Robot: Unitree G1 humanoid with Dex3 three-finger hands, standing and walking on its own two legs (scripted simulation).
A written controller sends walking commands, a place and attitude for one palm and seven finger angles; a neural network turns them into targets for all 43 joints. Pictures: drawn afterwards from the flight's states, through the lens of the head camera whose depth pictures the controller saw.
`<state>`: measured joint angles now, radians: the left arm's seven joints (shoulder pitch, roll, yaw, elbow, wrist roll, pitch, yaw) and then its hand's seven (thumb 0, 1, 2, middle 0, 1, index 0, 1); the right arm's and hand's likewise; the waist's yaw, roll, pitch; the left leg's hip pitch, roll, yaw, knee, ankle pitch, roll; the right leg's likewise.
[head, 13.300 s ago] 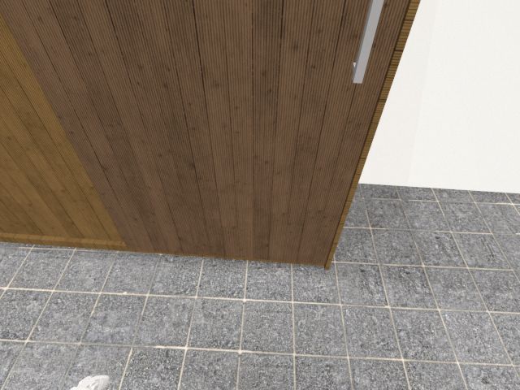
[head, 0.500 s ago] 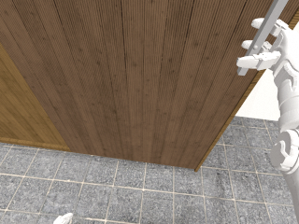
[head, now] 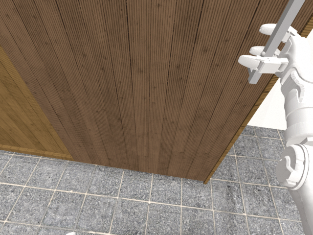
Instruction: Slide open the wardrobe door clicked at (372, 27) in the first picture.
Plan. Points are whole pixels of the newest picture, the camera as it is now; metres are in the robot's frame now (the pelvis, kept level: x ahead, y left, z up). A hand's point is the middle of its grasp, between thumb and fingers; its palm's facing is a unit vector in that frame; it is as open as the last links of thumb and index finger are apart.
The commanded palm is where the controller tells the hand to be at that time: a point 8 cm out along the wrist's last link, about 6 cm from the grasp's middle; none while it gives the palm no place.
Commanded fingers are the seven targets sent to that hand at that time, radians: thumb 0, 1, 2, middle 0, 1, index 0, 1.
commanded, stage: grip the handle and tug to test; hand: right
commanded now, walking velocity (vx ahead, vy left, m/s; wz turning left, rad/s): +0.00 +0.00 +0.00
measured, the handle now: (271, 37) +0.54 -0.18 +0.26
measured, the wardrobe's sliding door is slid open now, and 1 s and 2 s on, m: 0.00 0.00 0.00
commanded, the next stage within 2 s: tug the door sideways, standing still in 1.12 s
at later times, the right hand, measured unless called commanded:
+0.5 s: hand (263, 54) +0.49 -0.16 +0.24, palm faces +0.02 +1.00 +0.00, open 5.5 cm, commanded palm +0.47 -0.20 +0.24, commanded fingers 0.00 -0.90 -0.90 0.45 1.40 0.45 1.40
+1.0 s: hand (263, 54) +0.49 -0.16 +0.24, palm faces +0.02 +1.00 -0.01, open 5.5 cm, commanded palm +0.45 -0.21 +0.24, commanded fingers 0.00 -0.90 -0.90 0.45 1.40 0.45 1.40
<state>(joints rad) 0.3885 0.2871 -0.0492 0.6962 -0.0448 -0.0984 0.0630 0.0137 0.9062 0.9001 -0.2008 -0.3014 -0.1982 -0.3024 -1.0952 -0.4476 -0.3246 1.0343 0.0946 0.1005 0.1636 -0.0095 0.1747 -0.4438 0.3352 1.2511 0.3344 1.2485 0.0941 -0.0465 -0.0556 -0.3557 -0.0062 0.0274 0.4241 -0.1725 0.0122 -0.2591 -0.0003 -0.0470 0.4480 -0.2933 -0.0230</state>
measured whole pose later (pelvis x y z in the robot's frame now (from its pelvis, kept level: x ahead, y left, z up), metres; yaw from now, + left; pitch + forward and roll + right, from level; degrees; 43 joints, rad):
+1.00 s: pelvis +0.00 +0.00 +0.00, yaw +0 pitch +5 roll +0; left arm 0.37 0.29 -0.05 0.70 -0.05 -0.10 0.07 0.01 0.91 0.90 -0.20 -0.30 -0.20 -0.30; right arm -1.08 -0.44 -0.30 1.01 0.11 0.11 0.16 0.00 -0.75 -0.83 0.38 1.39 0.36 1.40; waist 0.08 -0.05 -0.05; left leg -0.34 -0.01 0.03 0.42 -0.17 0.02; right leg -0.24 0.00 -0.04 0.44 -0.29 -0.02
